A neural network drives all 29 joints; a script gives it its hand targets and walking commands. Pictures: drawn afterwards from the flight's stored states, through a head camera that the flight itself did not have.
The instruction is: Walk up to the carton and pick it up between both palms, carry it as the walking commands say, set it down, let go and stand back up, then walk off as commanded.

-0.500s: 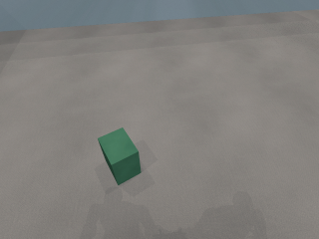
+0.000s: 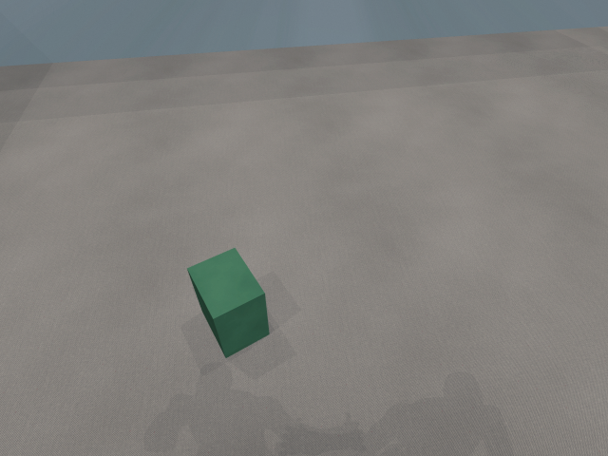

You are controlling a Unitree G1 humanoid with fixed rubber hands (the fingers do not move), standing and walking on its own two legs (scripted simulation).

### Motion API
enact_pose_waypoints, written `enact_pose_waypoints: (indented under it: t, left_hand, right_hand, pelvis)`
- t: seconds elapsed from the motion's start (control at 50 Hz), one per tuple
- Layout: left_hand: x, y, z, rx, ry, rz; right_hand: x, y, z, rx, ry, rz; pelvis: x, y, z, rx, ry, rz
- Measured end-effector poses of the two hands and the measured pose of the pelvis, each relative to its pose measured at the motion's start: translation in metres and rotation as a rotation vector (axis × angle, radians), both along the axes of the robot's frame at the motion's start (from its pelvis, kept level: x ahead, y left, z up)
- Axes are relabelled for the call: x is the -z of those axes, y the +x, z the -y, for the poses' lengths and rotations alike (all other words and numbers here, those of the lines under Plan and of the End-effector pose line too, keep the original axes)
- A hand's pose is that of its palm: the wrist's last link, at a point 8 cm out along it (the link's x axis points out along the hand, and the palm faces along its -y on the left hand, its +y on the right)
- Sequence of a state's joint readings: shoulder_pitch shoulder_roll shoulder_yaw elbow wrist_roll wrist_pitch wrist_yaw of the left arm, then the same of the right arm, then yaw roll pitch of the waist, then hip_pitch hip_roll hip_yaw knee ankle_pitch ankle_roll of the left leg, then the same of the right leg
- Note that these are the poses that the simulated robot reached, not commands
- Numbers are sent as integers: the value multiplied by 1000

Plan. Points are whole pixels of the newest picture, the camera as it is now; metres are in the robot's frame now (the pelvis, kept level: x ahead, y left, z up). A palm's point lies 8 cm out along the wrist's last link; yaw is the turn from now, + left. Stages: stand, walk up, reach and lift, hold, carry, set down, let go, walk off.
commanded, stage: stand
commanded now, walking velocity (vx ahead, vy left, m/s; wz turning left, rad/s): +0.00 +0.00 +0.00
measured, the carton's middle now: (230, 303) +0.75 +0.27 -0.65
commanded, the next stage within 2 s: walk off in 0.38 s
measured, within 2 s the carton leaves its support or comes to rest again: neither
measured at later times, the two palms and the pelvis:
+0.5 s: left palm out of the picture +0.09 +0.31 -0.11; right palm out of the picture +0.10 -0.31 -0.10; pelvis +0.01 +0.00 +0.00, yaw +0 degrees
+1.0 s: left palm out of the picture -0.02 +0.30 -0.14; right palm out of the picture +0.12 -0.26 -0.13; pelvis -0.02 +0.00 -0.01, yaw +12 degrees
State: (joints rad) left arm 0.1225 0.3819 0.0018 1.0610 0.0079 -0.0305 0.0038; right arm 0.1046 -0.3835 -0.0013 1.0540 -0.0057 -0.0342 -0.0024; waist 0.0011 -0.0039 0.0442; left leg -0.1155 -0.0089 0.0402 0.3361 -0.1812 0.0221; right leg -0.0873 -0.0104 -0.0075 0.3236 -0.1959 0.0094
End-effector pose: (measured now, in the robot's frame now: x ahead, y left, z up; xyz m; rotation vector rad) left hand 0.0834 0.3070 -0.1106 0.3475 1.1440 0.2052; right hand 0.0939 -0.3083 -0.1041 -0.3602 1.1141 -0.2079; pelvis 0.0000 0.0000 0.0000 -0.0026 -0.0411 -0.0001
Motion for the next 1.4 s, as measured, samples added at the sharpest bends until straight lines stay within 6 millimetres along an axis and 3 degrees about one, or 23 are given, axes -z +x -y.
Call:
enact_pose_waypoints:
  t: [0.64, 0.76, 0.92, 1.02, 1.12, 1.26, 1.4]
  left_hand:
    - [-1, 9, -2, -5, 11, -13]
    - [11, -16, 7, -64, 0, -52]
    - [22, -80, 10, -181, 1, -110]
    - [30, -106, 5, -244, -37, -104]
    - [47, -124, -17, -310, -77, -63]
    - [30, -126, -27, -348, -91, -4]
    - [17, -125, -22, -391, -82, 62]
  right_hand:
    - [1, 5, 2, 0, 1, -38]
    - [16, -1, -11, -27, 40, -89]
    - [27, 10, -22, -120, 40, -116]
    - [24, 27, -53, -199, 63, -103]
    - [27, 43, -89, -270, 52, -54]
    - [6, 34, -100, -297, 14, -69]
    - [4, 40, -97, -348, 12, -71]
  pelvis:
    - [-1, 7, 0, -16, 2, -16]
    - [6, -1, 3, -64, 3, -29]
    - [14, -16, 7, -149, -17, -43]
    - [15, -24, -4, -214, -10, -41]
    - [27, -34, -26, -278, 2, -36]
    - [9, -44, -36, -344, -30, -40]
    - [5, -49, -29, -418, -40, -47]
